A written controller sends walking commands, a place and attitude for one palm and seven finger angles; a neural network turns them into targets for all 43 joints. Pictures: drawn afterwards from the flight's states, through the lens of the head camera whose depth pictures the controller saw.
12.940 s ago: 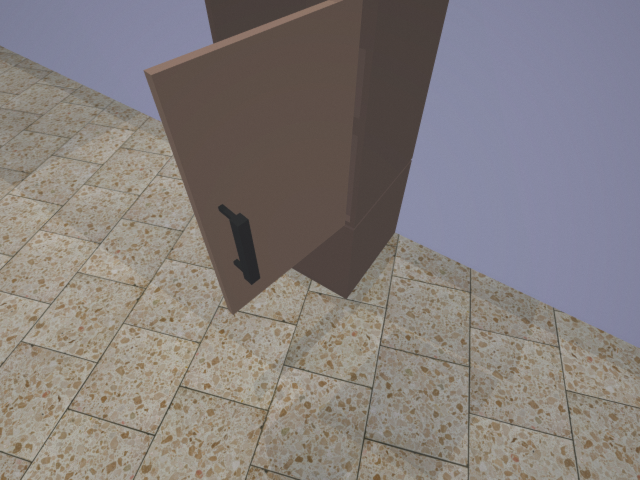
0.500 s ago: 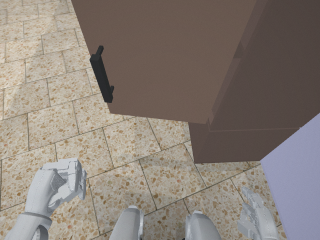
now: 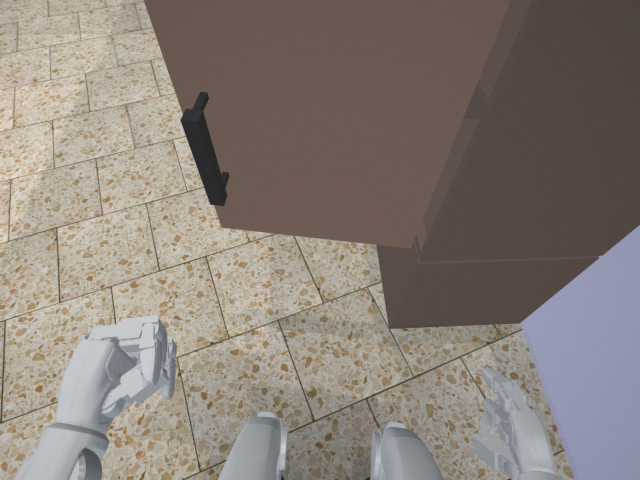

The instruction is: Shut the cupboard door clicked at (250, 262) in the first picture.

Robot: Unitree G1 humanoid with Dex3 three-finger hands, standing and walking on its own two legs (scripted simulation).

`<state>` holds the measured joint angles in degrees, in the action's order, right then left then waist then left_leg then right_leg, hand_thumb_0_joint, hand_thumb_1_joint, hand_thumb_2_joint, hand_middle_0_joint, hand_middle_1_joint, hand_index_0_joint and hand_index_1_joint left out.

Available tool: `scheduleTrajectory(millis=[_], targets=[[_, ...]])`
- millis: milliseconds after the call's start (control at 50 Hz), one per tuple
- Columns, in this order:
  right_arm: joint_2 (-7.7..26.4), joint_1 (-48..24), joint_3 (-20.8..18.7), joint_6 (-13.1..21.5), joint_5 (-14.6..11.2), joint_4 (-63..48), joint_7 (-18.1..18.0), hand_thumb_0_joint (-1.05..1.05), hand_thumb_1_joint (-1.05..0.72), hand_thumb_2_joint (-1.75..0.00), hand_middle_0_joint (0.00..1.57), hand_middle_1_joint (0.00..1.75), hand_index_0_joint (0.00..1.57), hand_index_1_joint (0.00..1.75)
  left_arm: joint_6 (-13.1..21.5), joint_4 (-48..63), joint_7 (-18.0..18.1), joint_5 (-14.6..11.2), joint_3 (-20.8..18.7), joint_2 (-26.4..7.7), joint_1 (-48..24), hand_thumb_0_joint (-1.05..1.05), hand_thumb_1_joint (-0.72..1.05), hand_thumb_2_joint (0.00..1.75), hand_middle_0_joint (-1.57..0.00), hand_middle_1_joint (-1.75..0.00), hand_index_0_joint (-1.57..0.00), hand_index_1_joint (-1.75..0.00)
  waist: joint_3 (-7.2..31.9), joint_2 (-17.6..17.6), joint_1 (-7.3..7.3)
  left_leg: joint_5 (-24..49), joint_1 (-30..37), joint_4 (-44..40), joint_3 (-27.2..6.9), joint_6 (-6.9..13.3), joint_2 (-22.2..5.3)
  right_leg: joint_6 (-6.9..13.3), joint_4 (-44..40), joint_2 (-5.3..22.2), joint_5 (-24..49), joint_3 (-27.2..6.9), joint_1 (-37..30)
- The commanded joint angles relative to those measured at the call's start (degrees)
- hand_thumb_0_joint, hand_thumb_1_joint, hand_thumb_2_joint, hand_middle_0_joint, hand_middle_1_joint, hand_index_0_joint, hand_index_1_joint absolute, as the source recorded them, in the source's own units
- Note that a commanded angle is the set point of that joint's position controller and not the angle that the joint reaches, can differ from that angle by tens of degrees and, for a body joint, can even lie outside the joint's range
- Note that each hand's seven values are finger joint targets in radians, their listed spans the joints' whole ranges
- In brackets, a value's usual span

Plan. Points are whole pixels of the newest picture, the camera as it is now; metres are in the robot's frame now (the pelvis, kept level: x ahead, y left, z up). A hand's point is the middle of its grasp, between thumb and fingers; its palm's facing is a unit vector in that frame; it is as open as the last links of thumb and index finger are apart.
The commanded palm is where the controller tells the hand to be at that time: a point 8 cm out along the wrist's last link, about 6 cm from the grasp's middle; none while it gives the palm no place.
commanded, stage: bring the fist close to the handle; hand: left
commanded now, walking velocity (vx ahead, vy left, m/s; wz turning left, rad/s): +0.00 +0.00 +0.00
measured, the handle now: (211, 152) +0.56 +0.21 +0.03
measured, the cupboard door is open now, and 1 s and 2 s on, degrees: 80 80 76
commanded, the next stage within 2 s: push the door shut along its arc in 1.32 s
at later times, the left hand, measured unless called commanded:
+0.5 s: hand (191, 270) +0.35 +0.19 +0.04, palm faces -0.08 -1.00 -0.03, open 3.1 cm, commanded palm +0.34 +0.24 +0.04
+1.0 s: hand (215, 197) +0.47 +0.18 +0.04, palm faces -0.06 -1.00 -0.04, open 3.1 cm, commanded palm +0.44 +0.24 +0.04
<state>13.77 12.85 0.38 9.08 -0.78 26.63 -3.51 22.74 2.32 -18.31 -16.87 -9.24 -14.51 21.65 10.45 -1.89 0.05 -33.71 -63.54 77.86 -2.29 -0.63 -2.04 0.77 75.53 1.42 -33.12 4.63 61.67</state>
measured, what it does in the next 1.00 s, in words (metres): stands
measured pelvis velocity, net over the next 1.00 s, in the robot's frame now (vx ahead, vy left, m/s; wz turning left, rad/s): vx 0.00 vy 0.00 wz -0.03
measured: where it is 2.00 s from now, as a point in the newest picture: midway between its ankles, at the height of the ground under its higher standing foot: outside the picture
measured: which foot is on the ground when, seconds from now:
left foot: down 0.00-1.00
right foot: down 0.00-1.00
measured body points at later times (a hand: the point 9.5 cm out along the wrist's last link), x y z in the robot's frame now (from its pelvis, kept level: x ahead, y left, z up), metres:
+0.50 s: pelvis +0.00 +0.01 +0.00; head +0.10 +0.01 +0.44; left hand +0.35 +0.24 +0.05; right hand +0.14 -0.25 -0.09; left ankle +0.03 +0.12 -0.61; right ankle +0.03 -0.12 -0.61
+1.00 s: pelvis +0.00 +0.00 -0.01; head +0.14 +0.01 +0.42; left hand +0.46 +0.24 +0.05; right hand +0.06 -0.27 -0.13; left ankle +0.03 +0.12 -0.61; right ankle +0.03 -0.12 -0.61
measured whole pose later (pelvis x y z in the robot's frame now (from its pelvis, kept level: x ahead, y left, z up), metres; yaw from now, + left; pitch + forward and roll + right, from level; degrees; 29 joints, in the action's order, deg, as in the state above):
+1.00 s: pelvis +0.00 +0.00 -0.01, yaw -2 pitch +26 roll -2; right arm 15.2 16.6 0.6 2.1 0.6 35.9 -1.4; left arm 26.8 -55.8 -18.0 -8.8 -21.6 -24.0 -39.9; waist 9.2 -1.6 -6.9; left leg -32.2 -71.5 77.8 -0.5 -0.2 -2.7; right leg 0.5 76.0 0.7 -31.0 2.7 70.8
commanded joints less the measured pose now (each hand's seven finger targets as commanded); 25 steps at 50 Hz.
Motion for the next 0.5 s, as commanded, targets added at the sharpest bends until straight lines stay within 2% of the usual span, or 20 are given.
scheduleTrajectory(millis=[0, 20, 80, 120, 160, 220, 240, 260, 300, 340, 360, 380, 420, 440, 460, 480], targets=[[8.4, -0.3, -3.0, 3.8, -0.1, -7.2, -0.7, 0.0, -0.9, -0.9, 0.2, 0.3, 0.2, 0.3, 4.1, 9.2, 0.1, -0.9, -4.0, -7.5, -11.6, 0.0, 0.9, 0.9, -1.3, -1.5, -1.3, -1.5, 12.1, -0.7, -2.03, 8.8, 7.4, -10.6, -0.3, 2.0, 2.2, 0.9, -11.9, -2.4, 5.3, -2.9, -7.9], [8.6, -0.4, -2.9, 3.9, -0.3, -6.7, -0.8, 0.0, -0.9, -0.9, 0.2, 0.3, 0.2, 0.3, 4.0, 7.8, 0.0, -0.7, -3.7, -7.5, -13.9, 0.0, 0.9, 0.9, -1.3, -1.5, -1.3, -1.5, 11.7, -0.9, -2.26, 8.5, 7.5, -10.7, -0.4, 1.9, 2.2, 0.9, -11.8, -2.4, 5.2, -2.7, -7.2], [8.9, 0.0, -3.0, 4.0, -0.3, -6.4, -0.7, 0.0, -0.9, -0.9, 0.2, 0.3, 0.2, 0.3, 2.8, 6.1, -0.2, -0.4, -3.3, -7.4, -17.8, 0.0, 0.9, 0.9, -1.3, -1.5, -1.3, -1.5, 15.3, -1.5, -1.79, 10.6, 9.4, -11.4, -0.5, 2.0, 2.1, 1.0, -11.3, -2.3, 7.9, -2.2, -8.4], [9.0, 0.4, -3.0, 3.8, -0.4, -5.8, -0.5, 0.0, -0.9, -0.9, 0.2, 0.3, 0.2, 0.3, 1.6, 4.9, -0.1, -0.2, -4.7, -8.9, -20.2, 0.0, 0.9, 0.9, -1.3, -1.5, -1.3, -1.5, 17.4, -1.7, -1.33, 12.2, 10.1, -11.7, -0.3, 1.9, 2.1, 0.9, -11.3, -2.2, 9.7, -2.4, -10.0], [9.0, 0.4, -2.9, 3.3, -0.3, -5.7, -0.4, 0.0, -0.9, -0.9, 0.2, 0.3, 0.2, 0.3, 0.4, 3.0, 0.2, 0.3, -4.8, -9.0, -22.3, 0.0, 0.9, 0.9, -1.3, -1.5, -1.3, -1.5, 18.1, -2.7, -1.06, 13.8, 10.7, -12.2, -0.2, 1.9, 2.2, 1.0, -11.1, -2.2, 11.6, -2.2, -10.6], [9.0, 0.8, -2.9, 2.6, -0.3, -4.9, 0.0, 0.0, -0.9, -0.9, 0.2, 0.3, 0.2, 0.3, -0.4, -0.7, 1.1, 0.2, -6.8, -9.8, -25.4, 0.0, 0.9, 0.9, -1.3, -1.5, -1.3, -1.5, 18.3, -1.0, -1.01, 14.4, 10.6, -12.8, 0.0, 1.8, 2.1, 0.8, -11.6, -2.2, 12.7, -2.2, -11.8], [9.1, 1.1, -2.9, 2.4, -0.3, -4.7, 0.0, 0.0, -0.9, -0.9, 0.2, 0.3, 0.2, 0.3, -0.3, -2.4, 1.3, 0.2, -8.0, -10.9, -26.0, 0.0, 0.9, 0.9, -1.3, -1.5, -1.3, -1.5, 18.4, -0.4, -0.76, 15.0, 10.2, -12.7, -0.1, 1.8, 2.0, 1.0, -11.4, -2.3, 13.2, -2.3, -12.4], [9.0, 0.8, -2.9, 2.2, -0.3, -4.5, 0.1, 0.0, -0.9, -0.9, 0.2, 0.3, 0.2, 0.3, 0.0, -2.6, 1.4, 0.5, -7.1, -10.1, -27.8, 0.0, 0.9, 0.9, -1.3, -1.5, -1.3, -1.5, 18.9, -1.6, -0.92, 15.6, 10.7, -12.8, 0.2, 1.7, 2.0, 0.9, -11.2, -2.1, 14.1, -2.3, -12.3], [9.0, 1.3, -3.0, 1.9, -0.3, -3.9, 0.5, 0.0, -0.9, -0.9, 0.2, 0.3, 0.2, 0.3, 0.5, -5.1, 1.5, 0.7, -6.1, -9.0, -30.3, 0.0, 0.9, 0.9, -1.3, -1.5, -1.3, -1.5, 17.8, -2.0, -1.58, 15.5, 11.3, -13.3, 0.1, 1.5, 1.9, 0.9, -11.4, -2.0, 14.3, -2.0, -11.3], [9.4, 1.9, -2.9, 1.6, -0.2, -3.0, 0.3, 0.0, -0.9, -0.9, 0.2, 0.3, 0.2, 0.3, 1.2, -8.7, 1.7, 1.2, -5.7, -9.3, -35.8, 0.0, 0.9, 0.9, -1.3, -1.5, -1.3, -1.5, 16.3, -0.4, -2.76, 14.0, 10.2, -12.9, -0.1, 1.8, 1.8, 0.8, -11.8, -2.2, 12.7, -2.2, -10.1], [9.6, 1.9, -3.1, 1.6, -0.2, -2.4, 0.2, 0.0, -0.9, -0.9, 0.2, 0.3, 0.2, 0.3, 1.8, -9.7, 1.8, 1.7, -6.3, -10.0, -39.1, 0.0, 0.9, 0.9, -1.3, -1.5, -1.3, -1.5, 17.3, -0.6, -3.06, 13.5, 10.3, -12.8, 0.0, 1.7, 1.7, 0.7, -11.7, -2.0, 12.3, -2.4, -9.6], [9.6, 2.1, -3.1, 1.5, -0.2, -2.1, 0.3, 0.0, -0.9, -0.9, 0.2, 0.3, 0.2, 0.3, 2.0, -12.0, 1.7, 1.9, -6.1, -9.6, -39.3, 0.0, 0.9, 0.9, -1.3, -1.5, -1.3, -1.5, 17.0, -1.0, -2.72, 13.3, 10.5, -13.3, -0.1, 1.5, 1.7, 0.9, -11.6, -2.0, 12.0, -2.3, -9.5], [9.9, 2.6, -3.2, 1.2, -0.2, -1.3, 0.3, 0.0, -0.9, -0.9, 0.2, 0.3, 0.2, 0.3, 2.7, -14.5, 1.5, 2.3, -5.3, -9.4, -44.6, 0.0, 0.9, 0.9, -1.3, -1.5, -1.3, -1.5, 17.4, -0.8, -3.54, 12.9, 11.1, -13.3, -0.3, 1.6, 1.6, 0.9, -11.8, -1.9, 11.8, -2.2, -8.4], [10.0, 2.9, -3.2, 1.2, -0.2, -1.0, 0.1, 0.0, -0.9, -0.9, 0.2, 0.3, 0.2, 0.3, 3.1, -15.5, 1.5, 2.4, -6.0, -10.6, -47.0, 0.0, 0.9, 0.9, -1.3, -1.5, -1.3, -1.5, 17.6, -2.0, -3.49, 13.8, 11.3, -13.1, -0.3, 1.6, 1.7, 1.1, -11.5, -2.0, 12.4, -2.3, -8.4], [10.1, 3.1, -3.3, 1.0, -0.1, -0.6, 0.2, 0.0, -0.9, -0.9, 0.2, 0.3, 0.2, 0.3, 3.4, -16.5, 1.6, 2.7, -7.3, -12.0, -48.5, 0.0, 0.9, 0.9, -1.3, -1.5, -1.3, -1.5, 19.7, -2.1, -2.97, 14.6, 12.0, -13.2, -0.2, 1.5, 1.6, 1.1, -11.3, -1.8, 13.2, -2.5, -9.2], [10.0, 3.2, -3.4, 0.8, -0.1, -0.4, 0.3, 0.0, -0.9, -0.9, 0.2, 0.3, 0.2, 0.3, 3.7, -17.8, 1.5, 3.0, -7.0, -11.7, -49.3, 0.0, 0.9, 0.9, -1.3, -1.5, -1.3, -1.5, 20.3, -2.5, -3.06, 15.4, 12.8, -13.3, -0.3, 1.4, 1.6, 1.1, -11.1, -1.8, 14.0, -2.5, -8.8]])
